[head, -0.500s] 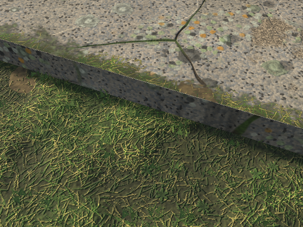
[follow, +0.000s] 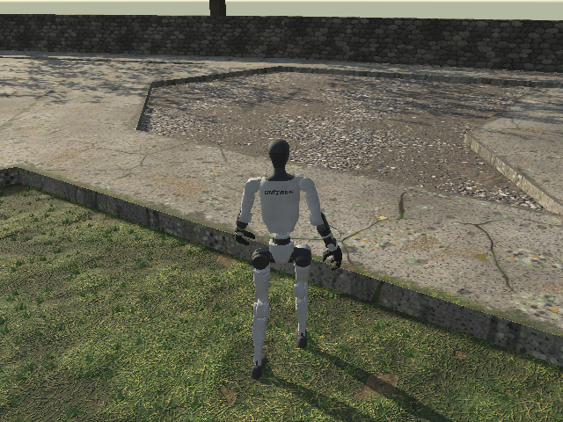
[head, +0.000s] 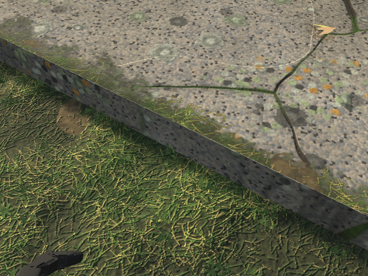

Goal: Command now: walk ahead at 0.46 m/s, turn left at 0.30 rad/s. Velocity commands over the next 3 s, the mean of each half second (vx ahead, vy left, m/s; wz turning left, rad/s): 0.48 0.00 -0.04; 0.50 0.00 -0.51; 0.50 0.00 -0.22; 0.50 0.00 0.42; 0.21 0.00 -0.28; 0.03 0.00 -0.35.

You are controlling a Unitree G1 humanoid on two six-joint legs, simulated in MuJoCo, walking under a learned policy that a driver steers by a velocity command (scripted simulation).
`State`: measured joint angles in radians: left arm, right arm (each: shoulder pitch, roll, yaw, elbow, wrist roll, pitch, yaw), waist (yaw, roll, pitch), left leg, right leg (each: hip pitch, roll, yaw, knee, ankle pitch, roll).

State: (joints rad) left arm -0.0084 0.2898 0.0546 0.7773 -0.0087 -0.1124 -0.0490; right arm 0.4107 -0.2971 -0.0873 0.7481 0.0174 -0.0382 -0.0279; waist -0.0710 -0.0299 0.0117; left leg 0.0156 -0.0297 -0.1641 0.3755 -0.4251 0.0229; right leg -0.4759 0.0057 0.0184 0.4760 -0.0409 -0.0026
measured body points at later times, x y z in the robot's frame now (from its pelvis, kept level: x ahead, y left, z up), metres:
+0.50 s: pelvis +0.27 +0.01 +0.00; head +0.31 +0.01 +0.45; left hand +0.24 +0.30 -0.13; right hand +0.52 -0.22 -0.05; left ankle +0.40 +0.13 -0.73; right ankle +0.13 -0.12 -0.73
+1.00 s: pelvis +0.52 -0.05 -0.01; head +0.54 -0.08 +0.44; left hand +0.81 +0.10 -0.09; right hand +0.45 -0.35 -0.14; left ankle +0.41 +0.13 -0.72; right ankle +0.58 -0.17 -0.73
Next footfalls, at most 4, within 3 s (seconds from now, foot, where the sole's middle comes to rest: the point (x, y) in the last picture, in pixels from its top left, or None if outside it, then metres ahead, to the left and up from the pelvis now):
0.02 right None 0.16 -0.12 -0.77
0.50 left None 0.44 0.13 -0.77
0.98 right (222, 234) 0.62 -0.18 -0.77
1.66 left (194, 107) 1.11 -0.11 -0.58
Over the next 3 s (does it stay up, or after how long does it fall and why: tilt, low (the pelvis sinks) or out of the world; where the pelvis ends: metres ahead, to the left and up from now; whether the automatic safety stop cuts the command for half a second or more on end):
stays up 1.36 -0.18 0.20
